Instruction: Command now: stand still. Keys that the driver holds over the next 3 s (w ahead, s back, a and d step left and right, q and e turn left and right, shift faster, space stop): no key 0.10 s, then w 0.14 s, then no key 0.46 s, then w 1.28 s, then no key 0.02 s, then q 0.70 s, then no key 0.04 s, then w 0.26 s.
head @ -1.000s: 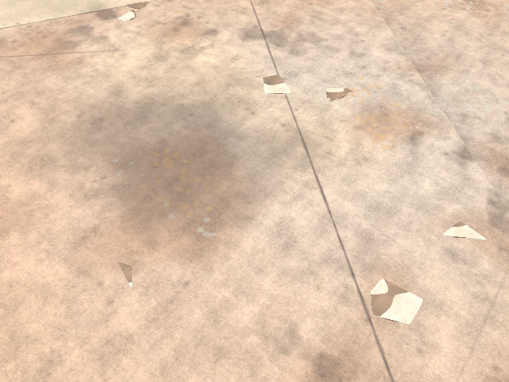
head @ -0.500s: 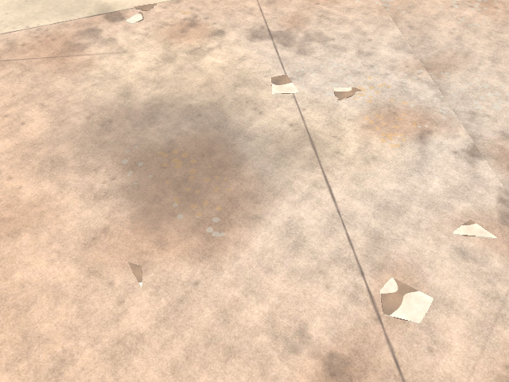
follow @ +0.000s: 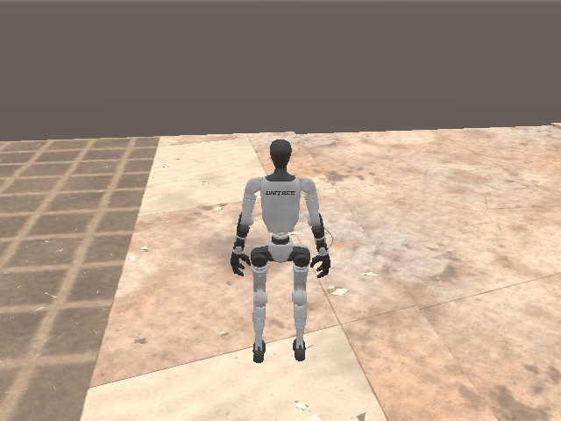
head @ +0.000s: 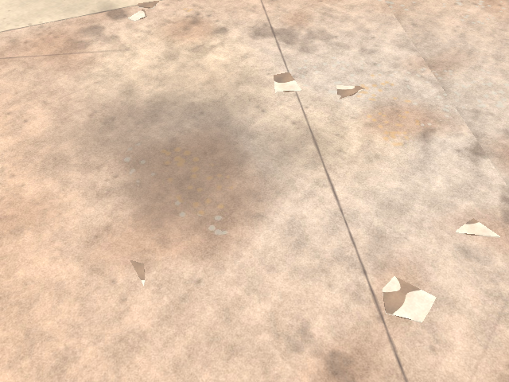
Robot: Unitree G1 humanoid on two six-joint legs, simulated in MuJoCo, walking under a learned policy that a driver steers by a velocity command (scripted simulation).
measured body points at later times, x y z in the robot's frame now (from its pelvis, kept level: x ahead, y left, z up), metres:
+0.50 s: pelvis +0.06 +0.03 -0.01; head +0.07 +0.03 +0.44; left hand +0.09 +0.27 -0.16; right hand +0.06 -0.21 -0.16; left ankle +0.00 +0.12 -0.74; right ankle +0.03 -0.10 -0.73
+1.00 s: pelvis +0.13 -0.01 -0.01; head +0.14 -0.03 +0.44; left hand +0.21 +0.24 -0.15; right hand +0.07 -0.26 -0.17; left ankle +0.00 +0.12 -0.74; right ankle +0.15 -0.12 -0.72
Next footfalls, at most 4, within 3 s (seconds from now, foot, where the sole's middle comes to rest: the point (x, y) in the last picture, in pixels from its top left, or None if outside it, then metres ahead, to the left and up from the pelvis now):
1.04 right None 0.23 -0.13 -0.78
1.62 left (239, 344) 0.61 0.08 -0.78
2.14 right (318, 253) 0.90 -0.16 -0.78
2.60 left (241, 280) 0.81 0.07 -0.78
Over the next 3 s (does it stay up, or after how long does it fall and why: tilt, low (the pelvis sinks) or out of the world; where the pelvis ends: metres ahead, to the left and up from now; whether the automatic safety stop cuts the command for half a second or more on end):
stays up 0.83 -0.02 0.01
